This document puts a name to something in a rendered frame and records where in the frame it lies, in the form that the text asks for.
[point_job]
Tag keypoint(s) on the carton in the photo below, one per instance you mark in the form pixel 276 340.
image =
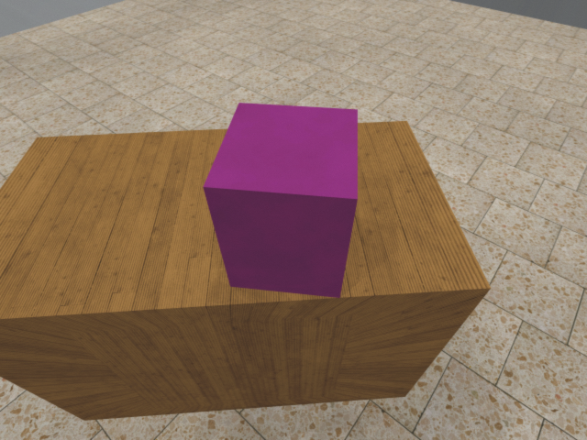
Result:
pixel 282 193

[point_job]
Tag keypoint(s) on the pedestal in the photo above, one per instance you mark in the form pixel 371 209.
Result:
pixel 115 300

